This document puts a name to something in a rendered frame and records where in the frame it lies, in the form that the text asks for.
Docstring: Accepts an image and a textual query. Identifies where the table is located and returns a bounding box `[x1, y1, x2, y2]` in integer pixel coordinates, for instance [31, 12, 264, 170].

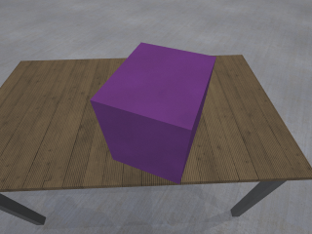
[0, 55, 312, 225]

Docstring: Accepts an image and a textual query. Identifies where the carton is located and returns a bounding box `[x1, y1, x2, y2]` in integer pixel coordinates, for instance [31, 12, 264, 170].
[90, 42, 216, 184]

